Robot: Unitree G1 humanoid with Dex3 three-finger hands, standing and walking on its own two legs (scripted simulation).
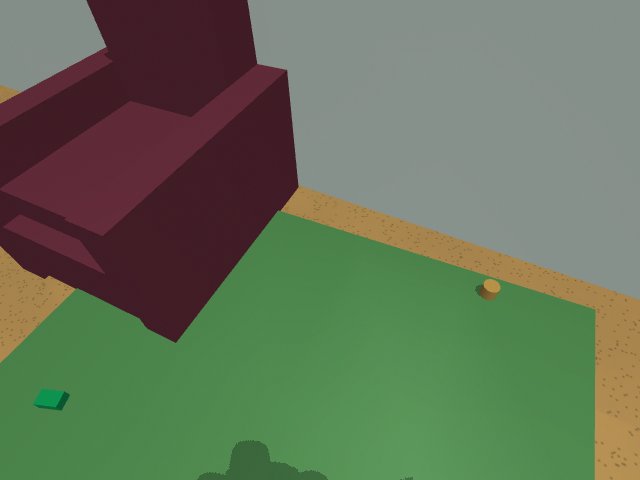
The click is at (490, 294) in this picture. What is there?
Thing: low tin
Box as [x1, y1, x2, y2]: [479, 279, 500, 300]
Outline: 487,279 484,281 479,292 483,298 490,300 495,297 500,287 496,281 492,279
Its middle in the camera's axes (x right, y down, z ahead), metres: +0.63 +0.18 +1.44
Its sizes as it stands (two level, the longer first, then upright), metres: 0.059 0.059 0.054
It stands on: the floor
